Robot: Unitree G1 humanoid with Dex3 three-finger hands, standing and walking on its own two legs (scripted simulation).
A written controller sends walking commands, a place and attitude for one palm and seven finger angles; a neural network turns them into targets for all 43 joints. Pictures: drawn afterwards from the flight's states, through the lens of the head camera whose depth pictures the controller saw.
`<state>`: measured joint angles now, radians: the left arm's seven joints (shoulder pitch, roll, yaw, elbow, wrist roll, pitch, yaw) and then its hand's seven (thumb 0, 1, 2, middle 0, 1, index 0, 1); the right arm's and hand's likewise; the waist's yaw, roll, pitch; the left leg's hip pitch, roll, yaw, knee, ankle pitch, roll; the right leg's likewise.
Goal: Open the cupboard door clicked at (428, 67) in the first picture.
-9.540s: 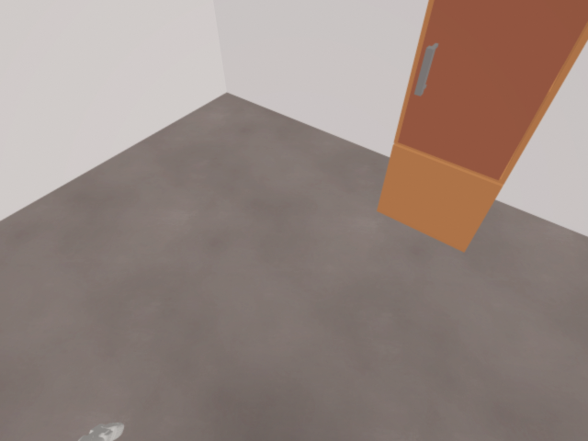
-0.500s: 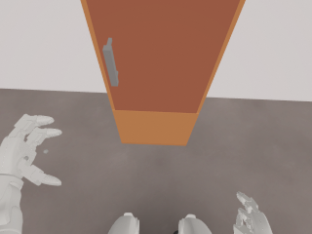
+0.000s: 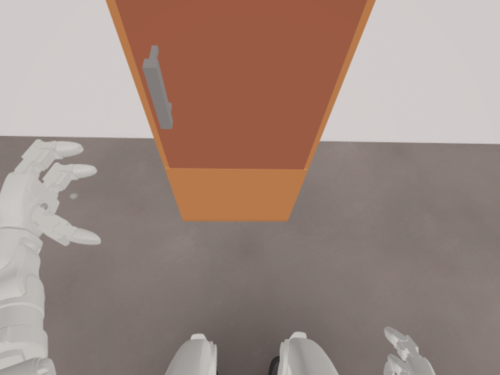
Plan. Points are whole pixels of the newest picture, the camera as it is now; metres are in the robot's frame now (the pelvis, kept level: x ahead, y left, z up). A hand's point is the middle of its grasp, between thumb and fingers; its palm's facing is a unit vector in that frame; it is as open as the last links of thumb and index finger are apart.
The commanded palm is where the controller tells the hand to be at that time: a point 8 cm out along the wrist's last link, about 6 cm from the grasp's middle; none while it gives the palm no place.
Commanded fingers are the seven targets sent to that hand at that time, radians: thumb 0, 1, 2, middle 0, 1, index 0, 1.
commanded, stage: move the hooked fingers beside the handle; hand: left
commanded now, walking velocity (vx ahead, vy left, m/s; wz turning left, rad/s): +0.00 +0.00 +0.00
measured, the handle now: (160, 89) +0.60 +0.19 +0.04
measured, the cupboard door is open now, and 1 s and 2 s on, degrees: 0 0 0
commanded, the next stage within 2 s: slide the fingers in behind the handle in 1.90 s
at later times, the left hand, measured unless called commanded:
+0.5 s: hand (108, 147) +0.45 +0.25 +0.05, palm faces +0.03 -1.00 +0.00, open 14.0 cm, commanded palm +0.43 +0.30 +0.05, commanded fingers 0.00 -0.50 0.30 -0.30 -1.20 -0.30 -1.20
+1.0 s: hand (127, 114) +0.53 +0.23 +0.04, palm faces +0.03 -1.00 -0.01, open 14.0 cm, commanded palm +0.52 +0.27 +0.04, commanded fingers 0.00 -0.50 0.30 -0.30 -1.20 -0.30 -1.20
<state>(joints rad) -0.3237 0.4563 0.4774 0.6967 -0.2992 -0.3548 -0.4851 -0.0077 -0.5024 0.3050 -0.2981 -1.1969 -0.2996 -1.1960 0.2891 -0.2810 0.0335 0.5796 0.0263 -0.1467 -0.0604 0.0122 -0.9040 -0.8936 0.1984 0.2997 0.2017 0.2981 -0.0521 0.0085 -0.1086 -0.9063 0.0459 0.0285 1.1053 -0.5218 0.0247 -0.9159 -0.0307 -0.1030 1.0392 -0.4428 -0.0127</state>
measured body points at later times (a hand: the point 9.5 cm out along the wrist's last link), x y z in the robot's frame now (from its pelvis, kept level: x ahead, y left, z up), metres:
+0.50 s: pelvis +0.00 +0.01 -0.01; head +0.13 +0.03 +0.43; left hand +0.45 +0.30 +0.05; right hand +0.06 -0.25 -0.11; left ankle +0.00 +0.10 -0.66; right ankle +0.03 -0.12 -0.66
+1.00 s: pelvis +0.00 +0.01 -0.02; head +0.17 +0.03 +0.40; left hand +0.52 +0.29 +0.05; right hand +0.00 -0.26 -0.12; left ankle +0.00 +0.10 -0.66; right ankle +0.03 -0.12 -0.66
